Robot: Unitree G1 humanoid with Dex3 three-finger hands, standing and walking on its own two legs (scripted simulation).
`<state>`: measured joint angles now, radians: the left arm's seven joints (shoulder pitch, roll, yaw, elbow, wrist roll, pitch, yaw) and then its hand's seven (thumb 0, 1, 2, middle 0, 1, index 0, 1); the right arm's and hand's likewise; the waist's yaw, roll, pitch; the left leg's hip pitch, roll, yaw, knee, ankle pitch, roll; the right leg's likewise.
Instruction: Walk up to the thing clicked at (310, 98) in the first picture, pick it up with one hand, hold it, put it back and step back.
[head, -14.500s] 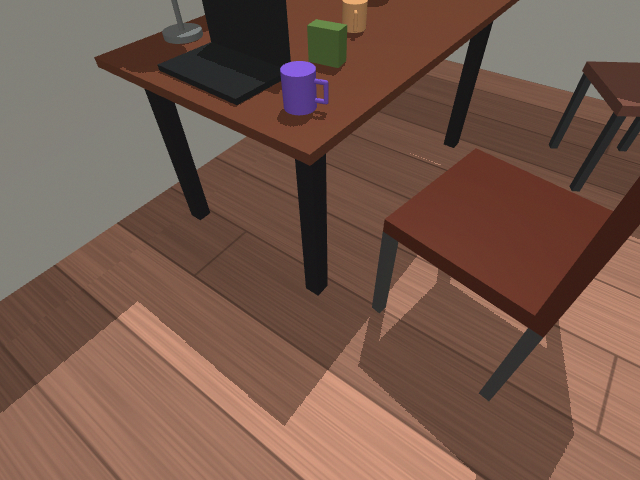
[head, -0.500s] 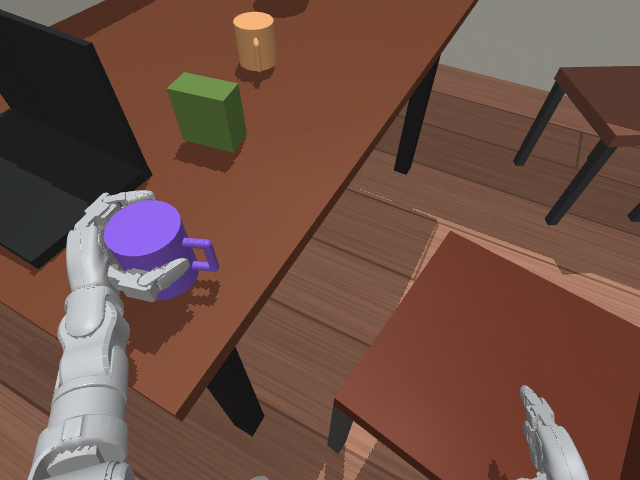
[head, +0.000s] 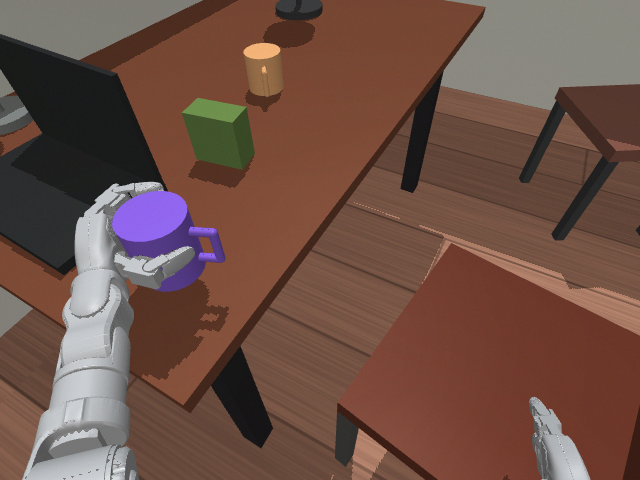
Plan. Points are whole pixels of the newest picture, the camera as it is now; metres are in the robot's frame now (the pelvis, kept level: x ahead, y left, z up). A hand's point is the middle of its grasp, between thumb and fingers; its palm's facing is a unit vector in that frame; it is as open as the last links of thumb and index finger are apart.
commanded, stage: settle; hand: left
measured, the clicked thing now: (175, 243) +0.42 +0.19 +0.09
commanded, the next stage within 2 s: lift in 0.14 s
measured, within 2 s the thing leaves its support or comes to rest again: neither
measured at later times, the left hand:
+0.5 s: hand (146, 217) +0.41 +0.21 +0.15, palm faces +0.22 -0.98 +0.00, open 11.6 cm
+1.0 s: hand (122, 192) +0.37 +0.19 +0.23, palm faces +0.22 -0.98 +0.00, open 11.6 cm
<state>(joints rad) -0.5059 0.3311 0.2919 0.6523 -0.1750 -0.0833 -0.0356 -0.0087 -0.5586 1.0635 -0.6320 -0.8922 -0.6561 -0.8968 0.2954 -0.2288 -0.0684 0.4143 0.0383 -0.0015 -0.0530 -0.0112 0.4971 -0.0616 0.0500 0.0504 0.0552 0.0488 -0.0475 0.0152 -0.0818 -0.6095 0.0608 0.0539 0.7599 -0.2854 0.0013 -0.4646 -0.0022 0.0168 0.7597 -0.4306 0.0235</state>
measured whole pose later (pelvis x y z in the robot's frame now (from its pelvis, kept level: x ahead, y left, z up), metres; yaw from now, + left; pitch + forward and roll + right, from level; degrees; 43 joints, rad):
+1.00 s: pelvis +0.00 +0.00 +0.02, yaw +2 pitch -1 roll +0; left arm -0.43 0.27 0.26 0.14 -0.20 0.38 0.03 -0.01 -0.56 1.07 -0.61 -0.93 -0.64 -0.93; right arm 0.29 -0.22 -0.07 0.53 0.05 -0.12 -0.08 -0.01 0.52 -0.06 0.05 0.05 0.05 0.05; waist 0.00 0.05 -0.05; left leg -0.34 0.04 0.04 0.55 -0.20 0.00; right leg -0.19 -0.02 0.00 0.55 -0.35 0.02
